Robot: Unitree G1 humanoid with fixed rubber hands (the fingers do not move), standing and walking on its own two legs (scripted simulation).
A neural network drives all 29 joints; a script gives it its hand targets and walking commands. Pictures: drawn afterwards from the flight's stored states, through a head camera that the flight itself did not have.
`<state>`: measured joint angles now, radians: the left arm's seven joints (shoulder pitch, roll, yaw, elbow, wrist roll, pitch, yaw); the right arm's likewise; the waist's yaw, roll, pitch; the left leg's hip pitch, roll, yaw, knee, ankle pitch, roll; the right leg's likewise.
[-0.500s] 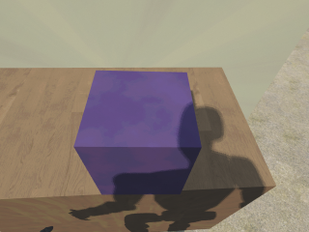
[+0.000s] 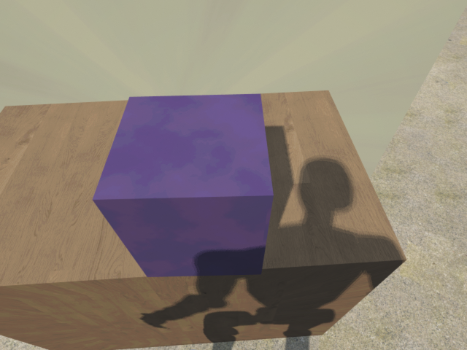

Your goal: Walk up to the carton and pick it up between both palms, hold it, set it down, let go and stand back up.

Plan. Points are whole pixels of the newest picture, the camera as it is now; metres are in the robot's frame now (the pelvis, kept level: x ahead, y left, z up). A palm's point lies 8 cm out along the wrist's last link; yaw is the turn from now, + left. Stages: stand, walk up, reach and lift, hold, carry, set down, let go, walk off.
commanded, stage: walk up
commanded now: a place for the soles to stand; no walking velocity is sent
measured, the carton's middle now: (199, 191) +0.38 +0.09 +0.07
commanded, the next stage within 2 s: reach and lift in 1.74 s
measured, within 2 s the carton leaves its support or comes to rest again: neither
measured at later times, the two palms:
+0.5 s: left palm out of the picture +0.06 +0.37 -0.11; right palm out of the picture +0.10 -0.26 -0.09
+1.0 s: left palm out of the picture +0.05 +0.37 -0.09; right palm out of the picture +0.10 -0.25 -0.11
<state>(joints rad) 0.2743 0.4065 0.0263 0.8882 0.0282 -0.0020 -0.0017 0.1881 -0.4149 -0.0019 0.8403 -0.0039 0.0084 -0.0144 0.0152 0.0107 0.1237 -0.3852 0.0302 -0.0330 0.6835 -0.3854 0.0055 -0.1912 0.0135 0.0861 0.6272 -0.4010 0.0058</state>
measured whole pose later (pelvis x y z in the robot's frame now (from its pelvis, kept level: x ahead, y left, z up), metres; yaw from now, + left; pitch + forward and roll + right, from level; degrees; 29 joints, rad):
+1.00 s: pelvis -0.03 +0.05 +0.00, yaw +2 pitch -2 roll +0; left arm 0.17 0.41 0.03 0.91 0.01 -0.03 0.01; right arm 0.15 -0.41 0.00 0.85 0.00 0.01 0.02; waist 0.01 0.03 0.12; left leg -0.36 -0.03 -0.02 0.61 -0.21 0.02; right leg -0.22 -0.01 0.02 0.63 -0.38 0.01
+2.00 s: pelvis -0.02 +0.05 -0.01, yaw +1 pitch -1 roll +0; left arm -0.01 0.41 0.03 0.57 0.06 0.32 0.02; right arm 0.04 -0.41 -0.01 0.94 -0.03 -0.22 0.05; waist 0.01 -0.02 0.12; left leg -0.40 -0.02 -0.02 0.65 -0.23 0.01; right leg -0.25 0.00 0.02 0.67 -0.40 0.01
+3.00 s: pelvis -0.01 +0.08 +0.02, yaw -3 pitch -4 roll -1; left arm 0.41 0.27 0.01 -0.01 -0.09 0.19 0.12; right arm 0.39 -0.27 -0.01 0.15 0.14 -0.04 0.12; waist 0.03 -0.05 0.07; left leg -0.17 -0.03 0.04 0.38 -0.15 0.03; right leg -0.08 0.00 0.04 0.42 -0.24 -0.01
